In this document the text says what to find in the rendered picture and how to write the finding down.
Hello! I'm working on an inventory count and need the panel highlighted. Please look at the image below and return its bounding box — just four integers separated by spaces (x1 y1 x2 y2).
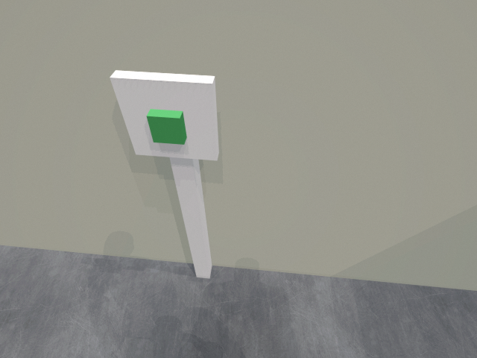
110 70 219 279

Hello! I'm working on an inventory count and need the button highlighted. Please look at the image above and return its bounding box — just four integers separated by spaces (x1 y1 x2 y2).
147 109 187 145

